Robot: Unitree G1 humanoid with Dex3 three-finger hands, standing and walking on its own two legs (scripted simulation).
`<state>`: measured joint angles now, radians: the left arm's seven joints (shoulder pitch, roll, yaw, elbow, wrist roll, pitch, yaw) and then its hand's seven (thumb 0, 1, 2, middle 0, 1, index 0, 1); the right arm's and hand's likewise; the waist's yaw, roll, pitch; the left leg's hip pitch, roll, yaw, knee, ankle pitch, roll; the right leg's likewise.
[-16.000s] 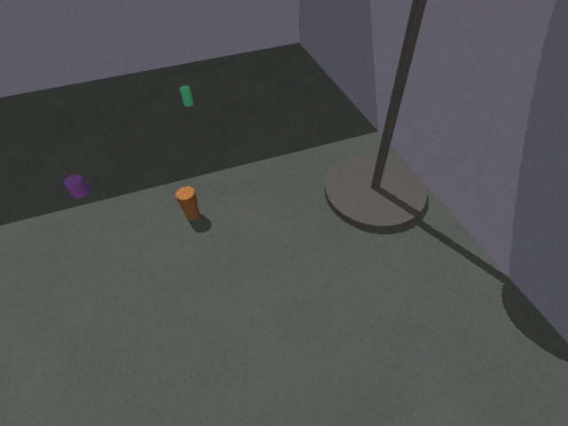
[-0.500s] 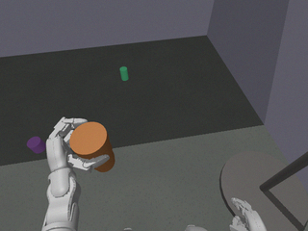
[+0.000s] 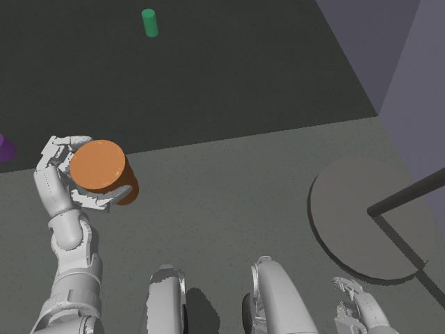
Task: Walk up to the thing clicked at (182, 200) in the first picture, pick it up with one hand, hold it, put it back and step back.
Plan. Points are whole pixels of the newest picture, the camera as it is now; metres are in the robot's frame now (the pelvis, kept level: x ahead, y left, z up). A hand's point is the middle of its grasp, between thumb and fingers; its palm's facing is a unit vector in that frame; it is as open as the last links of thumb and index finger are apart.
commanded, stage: crouch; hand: left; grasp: from the side
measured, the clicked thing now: (112, 179) +0.40 +0.20 -0.05
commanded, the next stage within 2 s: lower in 1.38 s
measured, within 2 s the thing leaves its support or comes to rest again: neither
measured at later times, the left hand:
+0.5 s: hand (113, 192) +0.45 +0.25 -0.23, palm faces +0.39 -0.92 -0.04, open 11.6 cm
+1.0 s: hand (116, 195) +0.48 +0.28 -0.34, palm faces +0.39 -0.92 -0.03, open 11.5 cm
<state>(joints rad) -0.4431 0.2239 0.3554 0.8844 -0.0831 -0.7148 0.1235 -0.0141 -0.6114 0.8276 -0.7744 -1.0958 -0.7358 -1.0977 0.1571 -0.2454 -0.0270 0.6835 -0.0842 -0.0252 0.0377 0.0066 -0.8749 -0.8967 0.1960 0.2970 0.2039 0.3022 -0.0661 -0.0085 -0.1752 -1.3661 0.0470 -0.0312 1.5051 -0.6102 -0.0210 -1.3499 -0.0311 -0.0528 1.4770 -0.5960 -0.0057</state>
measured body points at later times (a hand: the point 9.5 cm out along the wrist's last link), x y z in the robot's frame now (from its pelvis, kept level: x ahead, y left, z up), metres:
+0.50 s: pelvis -0.05 +0.00 -0.19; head +0.18 +0.04 +0.20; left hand +0.42 +0.30 -0.23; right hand +0.04 -0.27 -0.32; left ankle +0.04 +0.13 -0.57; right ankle +0.04 -0.12 -0.57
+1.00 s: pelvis -0.06 +0.01 -0.28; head +0.19 +0.07 +0.09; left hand +0.45 +0.33 -0.34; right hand -0.02 -0.27 -0.38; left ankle +0.04 +0.13 -0.57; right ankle +0.04 -0.12 -0.57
